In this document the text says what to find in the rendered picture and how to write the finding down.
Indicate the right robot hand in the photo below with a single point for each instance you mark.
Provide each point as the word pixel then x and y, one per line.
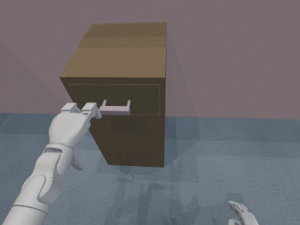
pixel 246 217

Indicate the left robot hand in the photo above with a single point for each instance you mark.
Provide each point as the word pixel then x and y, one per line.
pixel 70 126

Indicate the robot left forearm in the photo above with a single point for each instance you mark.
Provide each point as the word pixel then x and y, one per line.
pixel 42 188

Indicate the cabinet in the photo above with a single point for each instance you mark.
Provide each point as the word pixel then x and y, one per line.
pixel 124 53

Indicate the handle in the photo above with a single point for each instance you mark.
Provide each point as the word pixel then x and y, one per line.
pixel 114 110

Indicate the drawer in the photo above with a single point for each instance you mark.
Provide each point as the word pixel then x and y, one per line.
pixel 144 98

